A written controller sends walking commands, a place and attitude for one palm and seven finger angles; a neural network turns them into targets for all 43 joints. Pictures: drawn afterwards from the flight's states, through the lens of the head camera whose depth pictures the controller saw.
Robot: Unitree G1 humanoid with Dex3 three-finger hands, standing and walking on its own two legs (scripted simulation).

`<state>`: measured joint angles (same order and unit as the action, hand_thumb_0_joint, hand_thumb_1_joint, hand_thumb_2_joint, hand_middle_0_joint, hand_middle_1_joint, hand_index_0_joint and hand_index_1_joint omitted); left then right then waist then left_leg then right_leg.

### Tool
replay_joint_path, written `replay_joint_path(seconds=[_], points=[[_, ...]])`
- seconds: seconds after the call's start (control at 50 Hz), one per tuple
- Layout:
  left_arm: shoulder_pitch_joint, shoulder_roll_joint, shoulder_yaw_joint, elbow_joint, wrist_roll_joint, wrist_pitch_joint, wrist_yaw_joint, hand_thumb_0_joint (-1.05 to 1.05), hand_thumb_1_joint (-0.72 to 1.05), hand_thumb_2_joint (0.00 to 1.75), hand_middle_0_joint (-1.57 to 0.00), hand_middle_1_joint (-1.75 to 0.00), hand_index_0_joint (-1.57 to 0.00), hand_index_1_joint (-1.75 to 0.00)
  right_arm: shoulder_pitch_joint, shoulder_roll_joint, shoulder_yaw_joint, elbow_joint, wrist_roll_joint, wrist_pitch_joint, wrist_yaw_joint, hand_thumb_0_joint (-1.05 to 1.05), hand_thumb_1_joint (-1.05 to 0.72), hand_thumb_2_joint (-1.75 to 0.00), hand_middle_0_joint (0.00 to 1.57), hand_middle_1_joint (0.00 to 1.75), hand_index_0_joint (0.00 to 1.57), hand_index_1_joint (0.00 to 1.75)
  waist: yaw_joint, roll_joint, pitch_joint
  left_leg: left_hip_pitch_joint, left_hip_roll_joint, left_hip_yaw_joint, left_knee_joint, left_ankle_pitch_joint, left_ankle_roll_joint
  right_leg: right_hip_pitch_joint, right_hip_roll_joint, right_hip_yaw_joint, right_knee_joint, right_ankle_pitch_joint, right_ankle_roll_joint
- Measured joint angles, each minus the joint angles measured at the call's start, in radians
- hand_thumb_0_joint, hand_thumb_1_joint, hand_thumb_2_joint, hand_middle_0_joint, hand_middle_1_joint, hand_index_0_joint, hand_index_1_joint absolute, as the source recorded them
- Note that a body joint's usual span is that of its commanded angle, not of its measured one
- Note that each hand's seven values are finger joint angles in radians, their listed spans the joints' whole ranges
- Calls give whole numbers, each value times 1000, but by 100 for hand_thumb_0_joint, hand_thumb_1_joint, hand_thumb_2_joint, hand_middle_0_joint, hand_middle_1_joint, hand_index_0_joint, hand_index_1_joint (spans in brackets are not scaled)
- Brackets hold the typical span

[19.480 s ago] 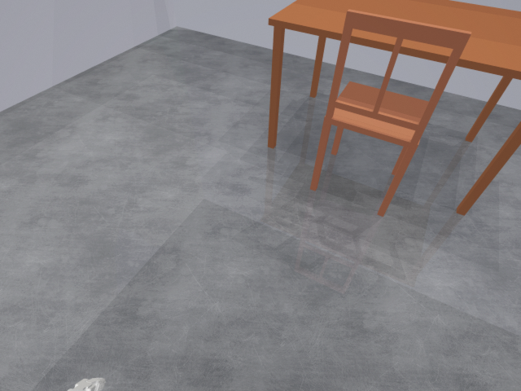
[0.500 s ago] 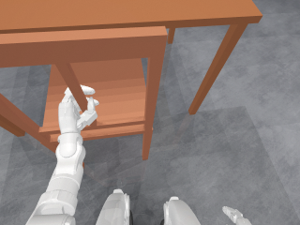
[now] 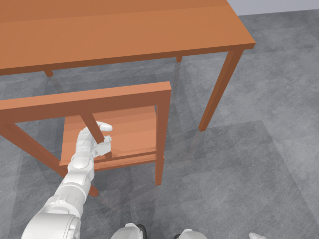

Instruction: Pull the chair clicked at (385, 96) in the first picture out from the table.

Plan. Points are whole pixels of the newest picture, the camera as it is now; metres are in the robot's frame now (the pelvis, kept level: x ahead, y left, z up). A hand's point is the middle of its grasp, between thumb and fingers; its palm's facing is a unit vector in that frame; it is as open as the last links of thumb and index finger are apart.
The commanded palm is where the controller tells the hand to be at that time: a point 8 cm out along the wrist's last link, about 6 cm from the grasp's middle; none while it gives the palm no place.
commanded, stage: step backward, pulling the chair out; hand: left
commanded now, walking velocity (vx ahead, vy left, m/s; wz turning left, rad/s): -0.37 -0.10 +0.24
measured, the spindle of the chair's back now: (99, 137) +0.39 +0.17 -0.06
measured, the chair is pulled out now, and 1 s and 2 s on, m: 0.09 0.20 0.33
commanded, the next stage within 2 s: none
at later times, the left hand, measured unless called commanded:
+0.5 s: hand (108, 173) +0.29 +0.13 -0.06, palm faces +0.06 -0.98 -0.17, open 5.3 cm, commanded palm +0.30 +0.19 -0.06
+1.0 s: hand (105, 180) +0.27 +0.14 -0.06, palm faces +0.10 -0.98 -0.18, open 5.3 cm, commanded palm +0.27 +0.20 -0.06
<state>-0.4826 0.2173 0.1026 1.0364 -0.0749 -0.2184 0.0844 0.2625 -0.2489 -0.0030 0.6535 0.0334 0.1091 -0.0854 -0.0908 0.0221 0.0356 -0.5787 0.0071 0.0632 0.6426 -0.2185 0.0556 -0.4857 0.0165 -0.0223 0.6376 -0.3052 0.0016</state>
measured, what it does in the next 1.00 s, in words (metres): lifts its left foot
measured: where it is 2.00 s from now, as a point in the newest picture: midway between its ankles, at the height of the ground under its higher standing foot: outside the picture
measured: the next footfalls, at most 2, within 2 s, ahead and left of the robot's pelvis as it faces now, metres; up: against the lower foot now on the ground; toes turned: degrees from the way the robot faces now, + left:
left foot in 1.02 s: -0.10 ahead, +0.15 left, +0.00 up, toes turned +7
left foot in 1.72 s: -0.20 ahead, +0.10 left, +0.00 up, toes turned +13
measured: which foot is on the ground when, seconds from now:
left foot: down 0.00-0.76, up 0.78-1.00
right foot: down 0.00-1.00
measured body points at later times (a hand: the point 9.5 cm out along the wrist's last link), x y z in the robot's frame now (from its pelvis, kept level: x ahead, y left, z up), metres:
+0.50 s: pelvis -0.05 -0.01 +0.00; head +0.01 -0.01 +0.45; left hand +0.28 +0.19 -0.05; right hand +0.05 -0.29 -0.11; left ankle +0.06 +0.09 -0.72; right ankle +0.00 -0.12 -0.72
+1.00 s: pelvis -0.07 -0.02 +0.01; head +0.02 -0.02 +0.45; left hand +0.26 +0.19 -0.05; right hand +0.04 -0.29 -0.13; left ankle -0.13 +0.14 -0.71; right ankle +0.00 -0.12 -0.72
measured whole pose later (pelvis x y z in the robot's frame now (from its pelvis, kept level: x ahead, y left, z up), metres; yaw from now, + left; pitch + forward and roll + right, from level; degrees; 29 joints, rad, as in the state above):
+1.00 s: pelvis -0.07 -0.02 +0.01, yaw +9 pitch +4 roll +0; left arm -0.52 0.14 0.02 1.07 -0.03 -0.22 0.10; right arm 0.21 -0.30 0.00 0.81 0.03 -0.08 -0.12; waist -0.07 0.02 0.13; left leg -0.37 0.03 -0.08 0.70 -0.40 -0.03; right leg -0.46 -0.06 -0.11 0.58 -0.20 -0.02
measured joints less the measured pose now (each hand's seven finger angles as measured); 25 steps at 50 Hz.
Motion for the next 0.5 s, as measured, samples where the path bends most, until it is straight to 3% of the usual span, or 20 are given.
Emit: replay_joint_path(seconds=[0.18, 0.34, 0.42, 0.5], points=[[32, -29, -18, 4, -4, -23, -3, 7, 71, 80, -35, -117, -50, -145, -2, 17, 12, 47, 19, -47, -6, 1, -90, -89, 20, 30, 20, 30, 30, 27, 44, 37, 22, -38, -53, 65, -29, 47, 26, -37, -60, 61, -28], [23, -55, -38, 76, 2, -42, 19, 7, 70, 81, -36, -115, -50, -145, -28, -26, 4, 92, 27, -109, -13, 1, -90, -89, 20, 30, 20, 30, 23, 25, 61, 68, 5, -63, -46, -16, -41, 98, 14, -61, -89, 86, -33], [29, -69, -67, 83, 12, -48, 23, 7, 70, 81, -36, -116, -50, -145, -30, -60, -5, 111, 25, -135, -29, 1, -90, -89, 20, 30, 20, 30, 27, 35, 56, 86, 2, -64, -82, 108, -27, 105, 10, -65, -82, 86, -22], [29, -50, -95, 75, 18, -48, 19, 6, 69, 81, -36, -118, -50, -145, -37, -47, -1, 111, 21, -152, -34, 1, -90, -89, 20, 30, 20, 30, 37, 5, 55, 94, -6, -48, -89, 111, -13, 90, 1, -47, -42, 39, -11]])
